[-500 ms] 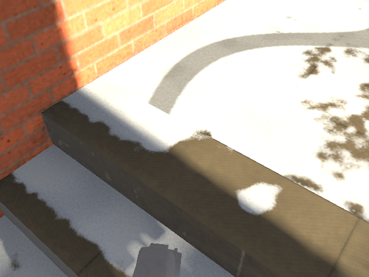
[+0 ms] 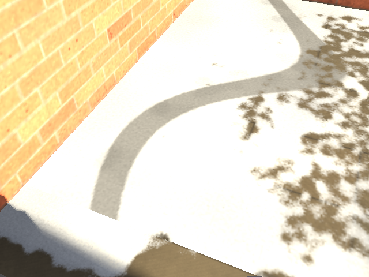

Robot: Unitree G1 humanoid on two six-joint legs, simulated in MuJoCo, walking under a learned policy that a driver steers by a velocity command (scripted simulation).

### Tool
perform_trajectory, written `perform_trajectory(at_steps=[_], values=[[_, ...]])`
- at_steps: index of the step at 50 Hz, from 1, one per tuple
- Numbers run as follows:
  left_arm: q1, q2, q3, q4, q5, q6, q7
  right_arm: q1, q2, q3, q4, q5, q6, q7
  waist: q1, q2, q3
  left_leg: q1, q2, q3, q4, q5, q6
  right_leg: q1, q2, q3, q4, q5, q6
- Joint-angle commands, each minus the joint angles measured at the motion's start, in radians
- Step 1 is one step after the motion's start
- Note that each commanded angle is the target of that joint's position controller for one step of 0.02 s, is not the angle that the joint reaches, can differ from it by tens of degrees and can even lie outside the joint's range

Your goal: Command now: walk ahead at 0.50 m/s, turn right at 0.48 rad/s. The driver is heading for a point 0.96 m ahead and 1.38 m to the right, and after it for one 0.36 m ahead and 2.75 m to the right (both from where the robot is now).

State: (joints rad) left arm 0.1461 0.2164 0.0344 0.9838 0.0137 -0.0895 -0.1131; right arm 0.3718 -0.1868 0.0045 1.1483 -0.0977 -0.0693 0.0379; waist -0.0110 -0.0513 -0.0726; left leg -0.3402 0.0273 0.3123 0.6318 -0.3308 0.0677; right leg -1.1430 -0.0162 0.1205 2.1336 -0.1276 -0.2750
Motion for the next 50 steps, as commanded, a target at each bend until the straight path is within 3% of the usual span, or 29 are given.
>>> perform_trajectory(at_steps=[1,6,8,9,11,13,15,16,17,18,19,20,22,24,26,27,30,32,34,37,38,39,40,41,42,43,44,46,50], values=[[-0.005,-0.026,-0.032,-0.049,0.005,0.006,0.005,-0.040,0.004,0.019,-0.017,-0.027,-0.028,0.011,0.039,0.076,0.091,0.121,0.261,-0.246,-0.351,0.039,0.136,-0.276,0.049,0.065,0.292,-0.073,-0.088],[-0.242,0.006,-0.053,-0.191,0.013,0.050,0.027,0.108,0.002,0.046,0.008,-0.080,-0.039,0.010,-0.007,0.117,0.004,0.256,0.203,-0.089,-0.431,0.121,0.112,-0.291,-0.062,-0.098,-0.134,0.086,-0.048],[-0.349,-0.019,-0.071,-0.255,0.006,0.083,0.039,0.169,0.025,0.058,0.032,-0.100,-0.034,0.018,-0.028,0.109,0.050,0.332,0.277,-0.108,-0.499,0.244,0.109,-0.313,-0.129,-0.083,-0.308,0.023,-0.016],[-0.409,-0.030,-0.078,-0.278,0.015,0.106,0.029,0.066,-0.027,0.042,-0.020,-0.044,-0.034,0.037,-0.014,0.096,0.063,0.240,0.285,-0.037,-0.592,0.329,0.139,-0.116,-0.124,-0.191,-0.590,-0.196,0.018],[-0.392,-0.054,-0.073,-0.276,0.019,0.117,0.007,0.116,-0.069,0.035,-0.034,0.011,-0.059,0.052,-0.009,0.166,0.081,0.217,0.341,-0.012,-0.579,0.718,0.190,0.103,-0.006,-0.308,-0.631,-0.393,0.079],[-0.229,-0.021,-0.043,-0.242,0.001,0.073,0.007,0.086,-0.168,0.003,-0.065,0.010,-0.078,0.047,0.061,0.206,0.039,0.456,0.353,0.045,-0.374,1.227,0.169,0.123,0.088,-0.305,-0.794,-0.364,0.064],[-0.062,0.015,-0.036,-0.221,-0.022,0.037,0.035,0.130,-0.202,-0.014,-0.082,-0.019,-0.090,0.024,0.095,0.204,-0.155,0.275,0.305,0.029,-0.146,1.586,0.114,0.564,0.096,-0.155,-0.829,-0.037,0.028],[0.096,0.062,-0.013,-0.184,-0.023,0.037,0.056,0.098,-0.216,-0.024,-0.099,-0.024,-0.088,0.026,0.160,0.172,-0.205,0.039,0.264,-0.002,-0.003,1.467,0.083,0.882,0.122,-0.077,-0.918,-0.059,0.028],[0.291,0.148,0.010,-0.135,-0.014,0.046,0.066,0.007,-0.241,-0.046,-0.138,-0.025,-0.073,0.044,0.238,0.067,-0.203,-0.271,0.144,-0.050,0.284,1.053,0.023,1.127,0.063,0.157,-1.153,-0.191,-0.027],[0.493,0.240,0.041,-0.035,0.050,0.050,0.085,-0.098,-0.184,-0.043,-0.162,0.000,-0.045,0.075,0.246,-0.085,-0.244,-0.475,0.019,-0.202,0.684,0.217,-0.029,1.232,-0.049,0.565,-1.517,-0.121,-0.085],[0.497,0.265,0.061,-0.032,0.057,0.041,0.093,-0.122,-0.098,-0.026,-0.208,0.030,-0.038,0.083,0.234,-0.098,-0.207,-0.607,-0.030,-0.481,0.951,0.284,0.007,1.128,-0.084,0.729,-1.593,-0.342,-0.018],[0.430,0.183,0.046,-0.001,0.046,0.024,0.085,-0.158,-0.035,-0.016,-0.201,0.040,-0.051,0.068,0.188,-0.097,-0.094,-0.653,-0.043,-0.551,1.112,0.340,0.034,0.943,-0.078,0.651,-1.572,-0.391,-0.009],[0.237,0.064,0.008,0.021,0.023,0.002,0.061,-0.186,0.038,0.016,-0.259,0.025,-0.063,0.024,0.042,0.015,-0.042,-0.690,-0.076,-0.577,1.274,0.312,0.076,0.749,-0.056,0.531,-1.543,-0.253,-0.006],[0.064,-0.019,-0.022,0.010,0.016,0.004,0.058,-0.208,-0.016,0.017,-0.293,0.009,-0.041,0.010,-0.052,0.073,-0.051,-0.757,-0.060,-0.542,1.343,0.218,0.095,0.660,-0.024,0.437,-1.569,-0.181,-0.012],[-0.002,-0.021,-0.029,0.017,0.034,-0.025,0.058,-0.215,-0.091,-0.002,-0.309,0.009,-0.022,0.000,-0.099,0.117,-0.053,-0.731,-0.030,-0.464,1.177,0.188,0.057,0.596,0.014,0.281,-1.599,-0.074,0.003],[-0.062,0.017,-0.019,-0.036,0.045,-0.039,0.057,-0.246,-0.130,-0.016,-0.325,0.028,-0.023,-0.009,-0.094,0.117,-0.043,-0.577,0.000,-0.407,0.999,0.169,0.020,0.486,0.045,0.188,-1.657,-0.105,0.010],[0.074,0.049,-0.018,-0.043,0.046,-0.082,0.087,-0.322,-0.103,-0.014,-0.383,0.022,-0.035,-0.026,-0.036,0.058,-0.034,-0.441,0.080,-0.378,0.735,0.215,-0.082,0.529,0.031,0.177,-1.707,0.036,0.056],[0.129,0.074,0.001,-0.057,0.009,-0.091,0.083,-0.444,-0.062,0.005,-0.428,0.026,-0.023,-0.014,0.022,0.074,0.010,-0.276,0.091,-0.330,0.313,0.204,-0.125,0.534,0.029,0.152,-1.722,0.033,0.061],[0.256,0.084,0.014,-0.031,0.005,-0.077,0.054,-0.480,-0.030,0.011,-0.437,0.039,-0.007,-0.001,0.061,-0.007,0.038,-0.212,0.055,-0.279,0.185,0.254,-0.147,0.631,-0.031,0.228,-1.718,0.045,0.026],[0.259,0.127,0.041,-0.045,0.002,-0.065,0.038,-0.513,-0.115,-0.021,-0.455,0.056,-0.023,-0.013,0.046,-0.030,0.031,-0.177,-0.001,-0.247,-0.038,0.254,-0.096,0.877,-0.098,0.323,-1.641,0.268,0.030],[0.230,0.126,0.049,-0.058,0.006,-0.062,0.038,-0.453,-0.149,-0.042,-0.441,0.080,-0.042,-0.033,0.014,-0.037,-0.012,-0.040,0.000,-0.254,-0.078,0.277,-0.052,0.902,-0.067,0.311,-1.560,0.394,0.077],[0.228,0.064,0.033,-0.075,0.029,-0.066,0.037,-0.258,-0.183,-0.057,-0.394,0.091,-0.066,-0.052,-0.043,0.048,-0.185,0.290,0.083,-0.314,0.008,0.408,0.062,0.825,0.021,0.233,-1.333,0.430,0.153],[0.401,-0.081,-0.001,-0.095,0.045,-0.078,0.045,-0.071,-0.230,-0.058,-0.369,0.087,-0.077,-0.051,-0.015,0.372,-0.486,0.799,0.343,-0.720,-0.052,0.596,0.357,0.514,0.188,0.126,-1.023,-0.095,0.245],[0.244,0.020,0.026,-0.116,0.025,-0.065,0.043,0.069,-0.203,-0.062,-0.295,0.055,-0.064,-0.050,-0.128,0.375,-0.346,0.818,0.422,-1.033,-0.286,0.242,0.355,0.190,0.191,0.055,-0.770,-0.469,0.251],[0.127,0.050,0.041,-0.133,0.017,-0.046,0.048,0.000,-0.217,-0.076,-0.287,0.052,-0.063,-0.058,-0.114,0.214,-0.102,0.576,0.412,-0.962,-0.346,-0.091,0.235,0.078,0.109,0.055,-0.590,-0.303,0.223],[0.119,0.035,0.034,-0.110,0.009,-0.033,0.063,-0.113,-0.158,-0.062,-0.295,0.055,-0.056,-0.064,-0.058,0.137,-0.008,0.340,0.384,-0.798,-0.371,-0.173,0.166,0.123,0.022,0.019,-0.600,-0.148,0.200],[0.152,0.018,0.032,-0.079,0.029,-0.028,0.071,-0.178,-0.041,-0.029,-0.308,0.055,-0.052,-0.065,-0.014,0.118,-0.021,0.231,0.348,-0.669,-0.405,-0.039,0.143,0.233,-0.027,0.033,-0.685,-0.049,0.187],[0.074,-0.022,0.025,-0.096,0.056,-0.018,0.059,-0.229,0.046,-0.015,-0.308,0.064,-0.051,-0.078,0.018,0.108,-0.020,0.158,0.299,-0.507,-0.464,0.132,0.132,0.335,-0.071,-0.006,-0.762,-0.070,0.193],[-0.007,-0.023,0.025,-0.108,0.025,-0.018,0.024,-0.161,-0.009,-0.040,-0.259,0.013,-0.063,-0.073,-0.010,0.092,0.005,0.200,0.268,-0.276,-0.514,0.320,0.165,0.256,-0.086,-0.003,-0.863,0.059,0.192]])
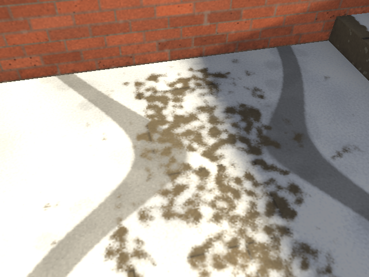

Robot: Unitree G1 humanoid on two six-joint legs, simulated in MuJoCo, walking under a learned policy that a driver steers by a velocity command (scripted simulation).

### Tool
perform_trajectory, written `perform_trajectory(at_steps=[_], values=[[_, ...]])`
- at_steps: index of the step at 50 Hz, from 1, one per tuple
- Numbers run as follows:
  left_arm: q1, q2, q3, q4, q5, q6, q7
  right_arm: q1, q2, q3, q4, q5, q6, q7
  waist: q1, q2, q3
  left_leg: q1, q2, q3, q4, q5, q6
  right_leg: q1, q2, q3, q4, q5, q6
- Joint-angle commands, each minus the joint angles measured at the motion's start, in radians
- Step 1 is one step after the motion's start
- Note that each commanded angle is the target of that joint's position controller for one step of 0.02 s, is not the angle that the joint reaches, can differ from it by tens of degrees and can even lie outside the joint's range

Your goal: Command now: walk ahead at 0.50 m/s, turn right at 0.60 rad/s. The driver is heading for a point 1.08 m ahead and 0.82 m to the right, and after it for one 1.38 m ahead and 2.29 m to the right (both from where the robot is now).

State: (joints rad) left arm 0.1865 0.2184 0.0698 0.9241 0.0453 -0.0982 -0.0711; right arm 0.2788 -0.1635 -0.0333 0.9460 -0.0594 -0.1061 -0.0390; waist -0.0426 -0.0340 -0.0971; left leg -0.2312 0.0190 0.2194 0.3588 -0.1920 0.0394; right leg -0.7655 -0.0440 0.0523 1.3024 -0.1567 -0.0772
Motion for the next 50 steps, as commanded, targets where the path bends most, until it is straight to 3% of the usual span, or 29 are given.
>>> perform_trajectory(at_steps=[1,3,6,7,8,11,13,15,16,17,18,19,20,21,22,23,26,30,34,36,38,39,40,41,42,44,45,47,50], values=[[-0.056,-0.028,-0.012,-0.046,-0.007,-0.011,-0.021,-0.036,-0.034,-0.002,-0.037,-0.035,-0.030,0.011,0.025,0.067,0.041,0.108,0.270,-0.135,-0.240,0.245,0.193,-0.136,-0.059,0.064,-0.085,0.152,-0.014],[-0.074,-0.027,-0.013,-0.037,0.000,-0.008,-0.024,0.009,-0.033,0.004,-0.010,-0.042,-0.037,0.026,0.033,0.071,0.048,0.140,0.263,-0.056,-0.238,0.363,0.193,-0.135,-0.071,0.047,-0.211,0.260,-0.019],[-0.147,-0.033,-0.022,-0.045,0.009,0.021,-0.026,0.075,-0.039,0.012,0.031,-0.030,-0.050,0.045,0.024,0.085,0.076,0.175,0.265,0.014,-0.249,0.476,0.187,-0.071,-0.082,-0.005,-0.386,0.296,-0.018],[-0.242,0.004,-0.009,-0.139,-0.118,0.037,0.020,0.047,-0.222,-0.047,0.017,0.070,-0.019,0.014,0.021,0.054,0.122,0.164,0.251,0.030,-0.219,0.319,0.089,-0.054,-0.064,-0.035,-0.406,0.218,0.004],[-0.292,0.006,-0.015,-0.161,-0.119,0.045,0.036,0.071,-0.225,-0.052,0.019,0.083,-0.006,-0.001,0.002,0.047,0.129,0.184,0.270,0.022,-0.225,0.260,0.079,-0.050,-0.067,-0.041,-0.457,0.203,0.011],[-0.322,0.007,-0.005,-0.201,-0.091,0.069,0.042,0.099,-0.192,-0.063,0.025,0.067,0.019,-0.011,-0.010,0.097,0.179,0.266,0.287,0.050,-0.185,0.291,0.063,-0.025,-0.053,-0.090,-0.562,0.126,-0.002],[-0.309,0.015,0.006,-0.223,-0.084,0.077,0.037,0.096,-0.196,-0.075,0.022,0.069,0.024,-0.008,0.010,0.125,0.168,0.292,0.292,0.072,-0.097,0.548,0.059,0.077,-0.009,-0.151,-0.598,0.020,-0.036],[-0.213,0.048,0.028,-0.225,-0.079,0.081,0.034,0.076,-0.232,-0.089,0.011,0.080,0.036,-0.012,0.073,0.161,0.116,0.322,0.300,0.082,0.088,0.891,0.049,0.218,0.066,-0.205,-0.632,-0.097,-0.071],[-0.083,0.080,0.051,-0.197,-0.080,0.079,0.036,0.049,-0.247,-0.092,0.000,0.093,0.045,-0.014,0.141,0.153,0.054,0.304,0.275,0.102,0.269,0.960,0.031,0.384,0.112,-0.226,-0.739,-0.047,-0.101],[0.095,0.159,0.090,-0.147,-0.075,0.079,0.050,0.044,-0.236,-0.089,-0.018,0.085,0.045,-0.015,0.204,0.125,-0.044,0.119,0.232,0.093,0.524,0.786,-0.009,0.699,0.105,-0.136,-0.782,0.020,-0.141],[0.167,0.278,0.114,-0.132,-0.073,0.077,0.065,0.051,-0.139,-0.061,-0.080,0.040,0.024,-0.006,0.159,-0.095,-0.106,-0.356,0.106,0.065,0.892,-0.024,-0.066,1.068,-0.141,0.290,-0.750,0.095,-0.263],[0.187,0.286,0.101,-0.161,-0.058,0.065,0.064,0.030,-0.112,-0.041,-0.138,0.061,-0.031,0.013,0.127,-0.143,-0.258,-0.578,-0.041,-0.184,1.114,-0.392,-0.082,1.206,-0.286,0.749,-0.950,-0.061,-0.392],[0.206,0.213,0.081,-0.152,-0.042,0.060,0.064,-0.097,-0.158,-0.058,-0.170,0.105,-0.063,0.026,0.167,-0.080,-0.203,-0.686,0.006,-0.273,1.148,-0.301,-0.062,1.174,-0.251,0.643,-1.006,-0.005,-0.328],[0.144,0.162,0.067,-0.158,-0.053,0.056,0.065,-0.118,-0.154,-0.051,-0.182,0.106,-0.072,0.027,0.129,-0.067,-0.120,-0.686,0.052,-0.271,1.078,-0.204,-0.043,1.039,-0.220,0.488,-0.992,0.070,-0.284],[0.050,0.132,0.054,-0.187,-0.063,0.051,0.061,-0.112,-0.165,-0.057,-0.172,0.080,-0.069,0.018,0.077,0.009,-0.064,-0.615,0.092,-0.276,1.007,-0.150,-0.046,0.867,-0.184,0.389,-0.995,0.138,-0.250],[-0.008,0.108,0.046,-0.206,-0.062,0.045,0.062,-0.095,-0.181,-0.068,-0.174,0.064,-0.053,0.014,0.035,0.012,-0.034,-0.531,0.119,-0.284,0.938,-0.124,-0.054,0.722,-0.157,0.320,-1.005,0.194,-0.232],[-0.024,0.122,0.041,-0.218,-0.051,0.030,0.077,-0.098,-0.162,-0.067,-0.203,0.055,-0.011,0.016,-0.014,0.022,0.004,-0.434,0.131,-0.264,0.789,-0.099,-0.075,0.512,-0.120,0.249,-1.048,0.226,-0.225],[0.037,0.155,0.052,-0.207,-0.055,0.030,0.096,-0.248,-0.110,-0.036,-0.238,0.041,-0.005,0.018,0.039,-0.021,0.053,-0.344,0.078,-0.220,0.446,0.136,-0.080,0.411,-0.050,0.116,-1.034,0.351,-0.176],[0.110,0.147,0.050,-0.186,-0.060,0.039,0.094,-0.305,-0.139,-0.039,-0.245,0.060,-0.007,0.033,0.086,-0.066,0.022,-0.292,0.022,-0.228,0.270,0.243,-0.065,0.519,-0.080,0.137,-0.941,0.370,-0.147],[0.107,0.135,0.046,-0.187,-0.060,0.044,0.096,-0.308,-0.159,-0.047,-0.254,0.052,-0.011,0.041,0.078,-0.070,0.010,-0.265,0.006,-0.235,0.205,0.211,-0.034,0.570,-0.101,0.174,-0.866,0.356,-0.120],[0.084,0.109,0.040,-0.194,-0.061,0.045,0.101,-0.232,-0.176,-0.058,-0.232,0.033,-0.019,0.045,0.033,-0.064,-0.020,-0.122,-0.015,-0.213,0.092,0.331,0.006,0.578,-0.048,0.165,-0.750,0.345,-0.068],[0.085,0.077,0.032,-0.211,-0.046,0.039,0.104,-0.168,-0.218,-0.068,-0.224,0.017,-0.025,0.041,0.020,-0.021,-0.077,0.028,0.066,-0.278,0.128,0.663,0.037,0.522,0.021,0.128,-0.620,0.279,-0.022],[0.205,0.028,0.019,-0.205,-0.040,0.027,0.104,-0.087,-0.248,-0.070,-0.222,-0.008,-0.024,0.037,0.034,0.155,-0.204,0.335,0.273,-0.464,0.196,0.991,0.185,0.301,0.105,0.081,-0.349,-0.056,0.050],[0.270,0.062,0.016,-0.191,-0.049,0.027,0.099,-0.024,-0.194,-0.059,-0.190,0.014,-0.009,0.040,0.023,0.363,-0.324,0.402,0.414,-0.696,0.118,0.940,0.318,0.219,0.113,0.078,-0.161,-0.481,0.104],[0.250,0.134,0.034,-0.186,-0.062,0.041,0.092,-0.046,-0.161,-0.048,-0.201,0.036,0.008,0.041,0.021,0.269,-0.292,0.349,0.389,-0.729,0.080,0.632,0.307,0.173,0.072,0.105,-0.069,-0.509,0.121],[0.098,0.126,0.038,-0.206,-0.060,0.083,0.102,-0.147,-0.147,-0.040,-0.218,0.036,0.040,0.033,0.018,0.125,-0.120,0.140,0.306,-0.628,0.011,0.235,0.240,0.109,0.018,0.053,-0.039,-0.408,0.131],[0.065,0.113,0.039,-0.216,-0.051,0.099,0.110,-0.203,-0.131,-0.032,-0.226,0.033,0.048,0.028,0.041,0.111,-0.068,0.013,0.276,-0.575,-0.024,0.165,0.210,0.161,-0.014,0.055,-0.113,-0.364,0.126],[0.084,0.055,0.025,-0.208,-0.046,0.110,0.120,-0.254,-0.134,-0.036,-0.221,0.025,0.060,0.025,0.076,0.165,-0.025,-0.149,0.179,-0.431,-0.062,0.165,0.159,0.314,-0.007,-0.004,-0.320,-0.321,0.117],[0.107,0.036,0.015,-0.179,-0.046,0.099,0.122,-0.217,-0.130,-0.037,-0.200,0.030,0.063,0.019,0.072,0.184,-0.083,-0.103,0.168,-0.368,-0.038,0.217,0.169,0.427,0.008,-0.027,-0.528,-0.226,0.113]])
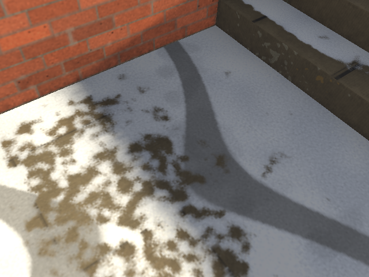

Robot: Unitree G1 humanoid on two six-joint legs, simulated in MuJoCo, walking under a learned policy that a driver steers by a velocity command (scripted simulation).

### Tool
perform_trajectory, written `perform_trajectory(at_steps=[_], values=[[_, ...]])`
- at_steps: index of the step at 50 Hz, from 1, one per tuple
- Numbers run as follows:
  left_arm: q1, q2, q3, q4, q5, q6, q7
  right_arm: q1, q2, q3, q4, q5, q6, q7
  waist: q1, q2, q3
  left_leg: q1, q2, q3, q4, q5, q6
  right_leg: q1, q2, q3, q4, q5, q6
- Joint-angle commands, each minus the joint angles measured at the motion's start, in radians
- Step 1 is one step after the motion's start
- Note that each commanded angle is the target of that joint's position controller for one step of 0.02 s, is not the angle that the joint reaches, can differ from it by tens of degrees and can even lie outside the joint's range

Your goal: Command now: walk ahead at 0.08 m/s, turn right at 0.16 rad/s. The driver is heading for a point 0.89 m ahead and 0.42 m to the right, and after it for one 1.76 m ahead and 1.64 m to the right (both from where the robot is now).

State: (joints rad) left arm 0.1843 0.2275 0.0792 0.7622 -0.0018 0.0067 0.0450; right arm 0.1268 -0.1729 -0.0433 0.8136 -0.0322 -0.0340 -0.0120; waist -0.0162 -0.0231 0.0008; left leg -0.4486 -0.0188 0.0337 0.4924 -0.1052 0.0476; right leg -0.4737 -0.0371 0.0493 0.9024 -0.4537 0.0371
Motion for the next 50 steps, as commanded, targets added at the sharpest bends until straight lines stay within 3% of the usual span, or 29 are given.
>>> perform_trajectory(at_steps=[1,4,5,6,7,9,11,14,15,16,17,18,19,20,21,24,27,29,30,31,32,33,34,35,36,37,40,43,50], values=[[0.116,0.039,0.007,-0.011,-0.001,-0.004,0.005,-0.062,-0.128,-0.028,-0.066,0.009,-0.006,-0.011,0.050,0.170,-0.191,0.121,0.217,-0.181,-0.162,0.092,0.160,0.170,0.005,-0.035,-0.185,0.138,-0.005],[0.065,0.077,0.014,-0.036,0.011,0.007,-0.003,-0.042,-0.154,-0.035,-0.064,0.030,0.013,-0.025,0.045,0.150,-0.144,0.101,0.216,-0.179,-0.151,-0.186,0.103,0.208,0.022,-0.064,-0.321,0.232,-0.053],[0.036,0.100,0.017,-0.060,0.022,0.012,-0.003,-0.026,-0.153,-0.036,-0.061,0.027,0.018,-0.031,0.031,0.118,-0.111,0.084,0.205,-0.171,-0.131,-0.278,0.064,0.194,-0.014,-0.012,-0.350,0.259,-0.084],[0.012,0.141,0.025,-0.082,0.025,0.016,-0.001,-0.007,-0.149,-0.039,-0.067,0.017,0.020,-0.035,-0.003,0.030,-0.079,0.068,0.153,-0.114,-0.073,-0.337,0.025,0.155,-0.060,0.062,-0.388,0.267,-0.121],[0.002,0.161,0.038,-0.074,0.011,0.020,0.000,-0.005,-0.139,-0.042,-0.073,0.010,0.020,-0.039,-0.022,-0.104,-0.050,0.079,0.064,0.010,-0.008,-0.310,-0.016,0.088,-0.071,0.122,-0.441,0.152,-0.159],[0.010,0.151,0.040,-0.087,0.004,0.013,0.001,-0.054,-0.135,-0.049,-0.082,0.012,0.016,-0.043,0.005,-0.181,-0.008,0.069,-0.007,0.067,0.148,-0.199,-0.042,0.058,-0.119,0.249,-0.546,0.118,-0.194],[-0.011,0.158,0.044,-0.106,0.002,-0.001,0.003,-0.045,-0.118,-0.049,-0.088,0.013,0.015,-0.036,-0.002,-0.201,-0.020,0.045,-0.003,0.031,0.178,-0.170,-0.026,0.106,-0.136,0.292,-0.513,0.240,-0.205],[-0.037,0.133,0.041,-0.149,-0.002,-0.007,0.005,0.003,-0.139,-0.059,-0.097,0.009,0.009,-0.021,-0.018,-0.115,-0.093,0.184,0.053,-0.011,0.109,0.026,0.007,0.077,-0.061,0.247,-0.367,0.328,-0.162],[-0.018,0.115,0.039,-0.167,-0.009,-0.002,0.005,0.020,-0.170,-0.072,-0.091,0.005,0.014,-0.019,-0.006,0.017,-0.106,0.259,0.108,-0.039,0.070,0.013,0.037,-0.019,-0.003,0.168,-0.295,0.291,-0.121],[-0.027,0.107,0.037,-0.180,-0.013,0.003,0.007,0.073,-0.185,-0.079,-0.085,0.005,0.020,-0.019,-0.029,0.157,-0.116,0.313,0.213,-0.159,-0.034,-0.003,0.098,-0.097,0.059,0.071,-0.144,0.211,-0.073],[-0.032,0.112,0.039,-0.203,-0.014,0.006,0.002,0.092,-0.207,-0.078,-0.088,0.006,0.022,-0.023,-0.031,0.301,-0.116,0.349,0.391,-0.369,-0.141,0.094,0.206,-0.183,0.096,-0.003,0.013,0.001,-0.044],[-0.046,0.139,0.052,-0.206,-0.011,0.011,-0.003,0.099,-0.210,-0.074,-0.108,0.000,0.017,-0.033,-0.044,0.272,-0.122,0.364,0.500,-0.464,-0.172,0.211,0.291,-0.249,0.060,0.011,0.272,-0.187,-0.021],[-0.035,0.145,0.060,-0.196,-0.015,0.018,-0.008,0.071,-0.209,-0.071,-0.129,0.000,0.014,-0.043,-0.028,0.161,-0.121,0.347,0.497,-0.429,-0.163,0.231,0.294,-0.269,0.039,0.049,0.411,-0.169,-0.013],[-0.009,0.130,0.058,-0.179,-0.022,0.029,-0.007,0.011,-0.212,-0.071,-0.144,0.006,0.013,-0.049,0.006,0.114,-0.102,0.309,0.448,-0.329,-0.161,0.200,0.251,-0.251,0.015,0.061,0.436,-0.110,-0.006],[-0.001,0.116,0.052,-0.177,-0.025,0.040,-0.005,-0.040,-0.216,-0.072,-0.149,0.015,0.016,-0.052,0.027,0.120,-0.078,0.269,0.401,-0.242,-0.174,0.147,0.201,-0.230,-0.005,0.050,0.376,-0.050,-0.004],[-0.040,0.072,0.028,-0.201,-0.022,0.047,-0.017,-0.077,-0.227,-0.074,-0.151,0.016,0.032,-0.053,0.018,0.160,-0.075,0.193,0.290,-0.022,-0.156,0.113,0.131,-0.069,-0.006,-0.064,0.115,0.039,-0.004],[-0.060,0.085,0.025,-0.232,-0.024,0.037,-0.046,-0.021,-0.263,-0.084,-0.132,0.036,0.043,-0.049,-0.008,0.208,-0.115,0.246,0.331,-0.004,-0.126,0.112,0.132,0.043,0.007,-0.104,-0.121,0.070,-0.025],[0.021,0.098,0.036,-0.205,-0.019,0.041,-0.054,-0.006,-0.257,-0.083,-0.121,0.054,0.050,-0.041,0.023,0.183,-0.140,0.209,0.337,0.021,-0.073,-0.051,0.088,0.187,0.052,-0.163,-0.303,0.191,-0.062],[0.090,0.122,0.052,-0.175,-0.019,0.044,-0.049,0.017,-0.223,-0.076,-0.111,0.052,0.053,-0.033,0.036,0.139,-0.138,0.117,0.308,0.054,-0.012,-0.251,0.046,0.301,0.082,-0.161,-0.354,0.171,-0.092],[0.179,0.189,0.075,-0.153,-0.017,0.041,-0.041,0.005,-0.162,-0.061,-0.115,0.039,0.055,-0.020,0.061,-0.043,-0.098,-0.093,0.224,0.146,0.233,-0.444,-0.026,0.426,-0.029,0.049,-0.464,0.087,-0.161],[0.224,0.315,0.092,-0.180,-0.017,0.027,-0.034,-0.069,-0.119,-0.044,-0.190,0.014,0.043,-0.011,0.064,-0.306,-0.055,-0.447,0.071,0.139,0.595,-0.599,-0.089,0.493,-0.284,0.537,-0.578,-0.069,-0.331],[0.230,0.297,0.083,-0.199,0.014,-0.008,-0.044,-0.182,-0.192,-0.065,-0.219,0.042,0.012,-0.009,0.143,-0.206,-0.070,-0.519,0.053,-0.074,0.704,-0.523,-0.064,0.432,-0.336,0.707,-0.715,-0.265,-0.416],[0.168,0.260,0.066,-0.195,0.019,-0.031,-0.040,-0.191,-0.231,-0.078,-0.220,0.065,-0.006,-0.005,0.096,-0.163,-0.007,-0.550,0.079,-0.105,0.716,-0.401,-0.037,0.404,-0.313,0.652,-0.740,-0.345,-0.372],[0.109,0.224,0.052,-0.200,0.006,-0.040,-0.035,-0.147,-0.248,-0.087,-0.193,0.051,-0.017,-0.006,0.050,-0.134,0.007,-0.525,0.097,-0.105,0.691,-0.296,-0.031,0.371,-0.277,0.566,-0.720,-0.281,-0.318],[0.061,0.196,0.040,-0.207,-0.002,-0.040,-0.029,-0.104,-0.247,-0.090,-0.162,0.030,-0.021,-0.011,0.022,-0.128,-0.003,-0.468,0.110,-0.106,0.653,-0.214,-0.042,0.338,-0.229,0.478,-0.704,-0.206,-0.278],[0.042,0.181,0.034,-0.210,-0.001,-0.040,-0.024,-0.077,-0.239,-0.091,-0.150,0.021,-0.026,-0.010,0.002,-0.129,-0.013,-0.402,0.107,-0.098,0.620,-0.150,-0.051,0.294,-0.187,0.417,-0.707,-0.161,-0.258],[0.097,0.171,0.030,-0.194,0.003,-0.056,-0.018,-0.090,-0.199,-0.080,-0.136,0.026,-0.041,0.002,0.012,-0.074,-0.032,-0.336,0.071,-0.074,0.510,0.002,-0.065,0.295,-0.139,0.333,-0.709,0.018,-0.247],[0.152,0.180,0.035,-0.167,-0.007,-0.064,-0.015,-0.140,-0.175,-0.067,-0.144,0.028,-0.050,0.008,0.038,-0.096,-0.022,-0.289,0.047,-0.082,0.316,0.065,-0.078,0.319,-0.123,0.298,-0.702,0.118,-0.243],[0.211,0.208,0.047,-0.137,-0.026,-0.050,-0.018,-0.242,-0.184,-0.055,-0.181,0.052,-0.079,0.038,0.088,-0.113,0.019,-0.134,0.005,-0.089,0.045,-0.025,-0.085,0.309,-0.125,0.367,-0.638,0.120,-0.267]])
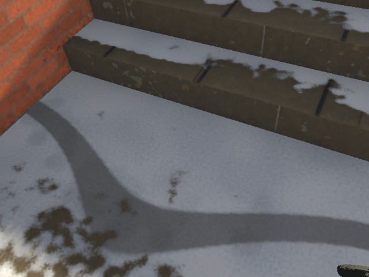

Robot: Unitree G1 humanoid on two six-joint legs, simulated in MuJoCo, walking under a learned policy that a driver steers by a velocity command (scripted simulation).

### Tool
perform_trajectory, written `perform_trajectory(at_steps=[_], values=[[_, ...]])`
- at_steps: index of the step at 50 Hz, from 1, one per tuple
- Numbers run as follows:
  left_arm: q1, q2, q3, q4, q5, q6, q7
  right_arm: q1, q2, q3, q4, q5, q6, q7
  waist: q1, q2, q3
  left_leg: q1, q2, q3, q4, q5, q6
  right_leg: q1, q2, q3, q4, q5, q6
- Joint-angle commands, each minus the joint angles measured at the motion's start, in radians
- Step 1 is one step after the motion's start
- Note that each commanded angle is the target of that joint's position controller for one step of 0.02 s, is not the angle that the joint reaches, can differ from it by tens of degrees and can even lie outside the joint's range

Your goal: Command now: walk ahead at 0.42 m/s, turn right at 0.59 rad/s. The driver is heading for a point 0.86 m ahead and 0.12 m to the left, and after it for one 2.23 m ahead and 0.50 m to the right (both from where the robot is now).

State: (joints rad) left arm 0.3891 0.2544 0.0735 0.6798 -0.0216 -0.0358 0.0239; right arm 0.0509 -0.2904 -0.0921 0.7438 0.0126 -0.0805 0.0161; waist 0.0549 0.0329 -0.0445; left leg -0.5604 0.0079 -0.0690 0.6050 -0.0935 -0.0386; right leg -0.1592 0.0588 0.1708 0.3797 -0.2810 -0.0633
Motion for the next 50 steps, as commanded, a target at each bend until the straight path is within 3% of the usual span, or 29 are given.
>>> perform_trajectory(at_steps=[1,4,5,6,7,8,9,10,11,13,17,19,22,25,26,27,28,29,30,31,32,33,34,36,39,42,46,50], values=[[0.003,0.181,0.052,-0.056,-0.006,-0.005,0.002,-0.157,-0.074,-0.008,-0.112,0.010,-0.039,0.013,0.012,-0.176,0.059,0.021,-0.029,0.013,-0.091,-0.060,0.007,-0.007,-0.218,0.267,-0.097,-0.047,-0.164],[-0.017,0.145,0.039,-0.058,-0.006,0.001,-0.001,-0.033,-0.095,-0.018,-0.079,0.003,-0.056,0.018,-0.048,-0.201,0.009,0.226,-0.037,0.053,-0.186,-0.052,0.052,-0.006,-0.191,0.270,-0.002,0.069,-0.134],[-0.034,0.113,0.029,-0.067,-0.001,-0.002,-0.001,0.057,-0.119,-0.029,-0.063,-0.008,-0.060,0.012,-0.091,-0.190,-0.044,0.387,0.007,0.019,-0.187,-0.046,0.088,-0.058,-0.149,0.236,0.103,0.155,-0.100],[-0.062,0.055,0.008,-0.093,0.016,-0.008,-0.003,0.224,-0.171,-0.042,-0.043,-0.026,-0.061,0.005,-0.162,-0.064,-0.165,0.631,0.172,-0.151,-0.183,-0.081,0.157,-0.191,-0.081,0.135,0.392,0.099,-0.052],[0.018,0.041,0.004,-0.117,-0.011,-0.023,0.005,0.325,-0.260,-0.066,0.000,-0.039,-0.051,0.011,-0.125,0.297,-0.216,0.863,0.351,-0.592,-0.288,-0.293,0.318,-0.545,0.054,0.017,0.688,-0.230,0.017],[0.022,0.134,0.022,-0.093,-0.021,-0.034,0.008,0.314,-0.178,-0.048,-0.004,-0.005,-0.049,0.015,-0.133,0.218,-0.131,0.839,0.390,-0.681,-0.336,-0.449,0.342,-0.689,0.002,0.046,0.849,-0.272,0.032],[-0.056,0.162,0.027,-0.091,-0.018,-0.038,0.002,0.283,-0.118,-0.030,-0.010,0.002,-0.041,0.009,-0.143,0.130,-0.026,0.757,0.352,-0.548,-0.335,-0.421,0.313,-0.732,-0.036,0.044,0.896,-0.183,0.029],[-0.103,0.144,0.021,-0.093,-0.005,-0.040,-0.001,0.249,-0.096,-0.020,-0.021,-0.010,-0.032,0.004,-0.129,0.058,0.012,0.676,0.302,-0.436,-0.345,-0.337,0.286,-0.712,-0.068,0.008,0.890,-0.106,0.027],[-0.141,0.131,0.020,-0.106,0.008,-0.045,-0.006,0.220,-0.081,-0.012,-0.020,-0.017,-0.026,0.002,-0.109,0.037,0.050,0.602,0.272,-0.370,-0.366,-0.245,0.278,-0.700,-0.095,-0.011,0.846,-0.048,0.028],[-0.149,0.106,0.015,-0.108,0.012,-0.045,-0.016,0.200,-0.060,0.002,-0.017,-0.023,-0.028,0.000,-0.076,0.066,0.056,0.509,0.224,-0.266,-0.402,-0.086,0.262,-0.627,-0.136,-0.054,0.779,0.003,0.035],[-0.242,0.052,-0.013,-0.136,0.023,-0.047,-0.023,0.230,-0.105,-0.002,0.018,-0.002,-0.024,-0.007,-0.085,0.049,0.065,0.454,0.197,-0.124,-0.428,0.169,0.261,-0.608,-0.156,-0.127,0.576,0.098,0.069],[-0.314,0.030,-0.026,-0.147,0.018,-0.053,-0.032,0.252,-0.125,-0.003,0.033,0.004,-0.016,-0.012,-0.108,0.052,0.067,0.428,0.171,-0.060,-0.426,0.200,0.238,-0.541,-0.142,-0.155,0.423,0.209,0.070],[-0.400,0.040,-0.026,-0.162,0.003,-0.057,-0.049,0.309,-0.147,-0.002,0.056,0.016,-0.009,-0.010,-0.140,0.056,0.076,0.434,0.182,-0.041,-0.423,0.170,0.223,-0.449,-0.109,-0.180,0.270,0.302,0.063],[-0.445,0.067,-0.014,-0.187,-0.001,-0.062,-0.063,0.349,-0.154,0.000,0.076,0.024,0.005,-0.011,-0.131,0.060,0.092,0.508,0.226,-0.076,-0.376,0.229,0.206,-0.403,-0.086,-0.171,0.177,0.254,0.030],[-0.415,0.087,-0.004,-0.183,0.000,-0.065,-0.064,0.348,-0.166,-0.003,0.078,0.023,0.011,-0.014,-0.103,0.067,0.075,0.527,0.229,-0.079,-0.331,0.324,0.196,-0.343,-0.069,-0.175,0.151,0.223,0.015],[-0.335,0.113,0.011,-0.165,0.004,-0.068,-0.061,0.338,-0.178,-0.005,0.077,0.025,0.015,-0.016,-0.049,0.069,0.027,0.521,0.211,-0.058,-0.238,0.470,0.178,-0.211,-0.044,-0.194,0.117,0.218,-0.006],[-0.191,0.154,0.034,-0.127,0.011,-0.066,-0.053,0.334,-0.169,0.000,0.071,0.020,0.016,-0.017,0.026,0.059,-0.059,0.457,0.165,-0.026,-0.071,0.536,0.153,0.010,-0.043,-0.197,0.113,0.232,-0.034],[0.007,0.229,0.057,-0.102,0.028,-0.061,-0.037,0.316,-0.115,0.022,0.036,-0.006,0.010,-0.016,0.110,-0.019,-0.212,0.245,0.108,0.004,0.231,0.275,0.113,0.331,-0.231,-0.018,0.164,0.265,-0.099],[0.045,0.297,0.063,-0.088,0.037,-0.056,-0.037,0.462,0.006,0.060,0.018,-0.003,-0.007,-0.012,0.034,-0.309,-0.389,-0.096,-0.034,0.017,0.591,-0.450,0.056,0.629,-0.505,0.446,0.082,0.102,-0.244],[0.067,0.200,0.044,-0.089,0.032,-0.050,-0.035,0.411,-0.100,0.033,0.036,0.024,-0.015,-0.011,0.084,-0.240,-0.385,-0.184,-0.007,-0.083,0.709,-0.469,0.055,0.580,-0.483,0.534,-0.007,-0.015,-0.230],[0.007,0.163,0.028,-0.080,0.025,-0.050,-0.030,0.313,-0.137,0.018,0.001,0.040,-0.015,-0.013,0.073,-0.200,-0.213,-0.249,0.033,-0.052,0.733,-0.384,0.053,0.454,-0.447,0.363,-0.026,0.021,-0.188],[-0.057,0.139,0.017,-0.076,0.025,-0.051,-0.030,0.255,-0.125,0.021,-0.015,0.028,-0.011,-0.016,0.042,-0.135,-0.124,-0.228,0.074,-0.027,0.698,-0.304,0.051,0.308,-0.407,0.250,-0.052,0.099,-0.169],[-0.109,0.112,0.010,-0.071,0.030,-0.056,-0.034,0.230,-0.116,0.017,-0.021,0.011,-0.003,-0.017,0.008,-0.118,-0.061,-0.191,0.099,-0.024,0.658,-0.255,0.049,0.184,-0.370,0.169,-0.090,0.152,-0.158],[-0.166,0.086,0.008,-0.058,0.035,-0.074,-0.038,0.274,-0.080,0.016,-0.015,0.019,0.026,-0.014,-0.054,-0.149,-0.017,-0.091,0.128,-0.034,0.615,-0.203,0.045,0.040,-0.335,0.060,-0.172,0.168,-0.150],[-0.193,0.105,0.018,-0.026,0.034,-0.093,-0.034,0.244,-0.050,0.018,-0.031,0.014,0.055,-0.016,-0.082,-0.115,0.047,-0.114,0.132,-0.043,0.555,-0.133,0.027,-0.033,-0.336,-0.064,-0.239,0.257,-0.148],[-0.174,0.127,0.026,0.006,0.038,-0.090,-0.021,0.174,-0.045,0.020,-0.055,0.006,0.054,-0.006,-0.069,-0.084,0.071,-0.156,0.127,-0.045,0.418,0.022,0.020,0.000,-0.316,-0.177,-0.250,0.306,-0.130],[-0.126,0.167,0.037,0.037,0.028,-0.077,-0.011,0.027,-0.027,0.034,-0.099,0.004,0.043,0.023,-0.010,-0.062,0.110,-0.124,0.105,0.031,0.187,0.155,0.040,0.050,-0.312,-0.281,-0.249,0.309,-0.100],[-0.073,0.206,0.052,0.071,0.008,-0.049,-0.010,-0.070,-0.040,0.034,-0.159,0.008,0.041,0.044,0.018,-0.069,0.141,-0.162,0.090,0.080,0.074,0.049,0.084,0.201,-0.353,-0.317,-0.193,0.367,-0.077]])
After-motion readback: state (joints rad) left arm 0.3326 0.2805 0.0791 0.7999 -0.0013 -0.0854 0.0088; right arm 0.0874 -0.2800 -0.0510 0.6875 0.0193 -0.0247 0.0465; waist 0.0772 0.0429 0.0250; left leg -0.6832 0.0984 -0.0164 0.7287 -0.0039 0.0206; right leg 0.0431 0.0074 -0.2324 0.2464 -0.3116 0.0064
